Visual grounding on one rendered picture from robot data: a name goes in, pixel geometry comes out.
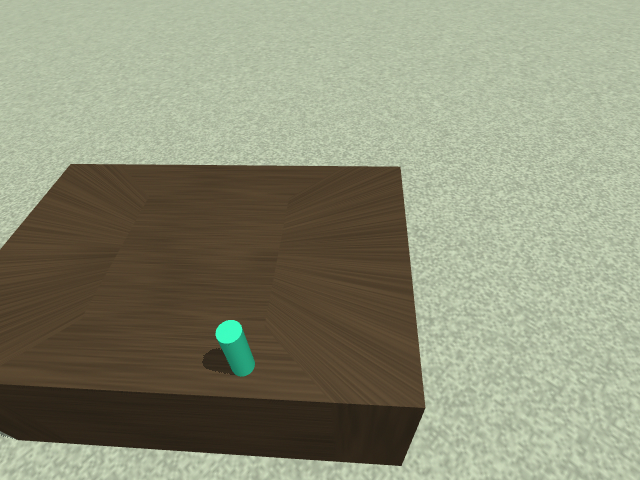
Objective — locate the can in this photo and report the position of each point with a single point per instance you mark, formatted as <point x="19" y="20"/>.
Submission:
<point x="234" y="345"/>

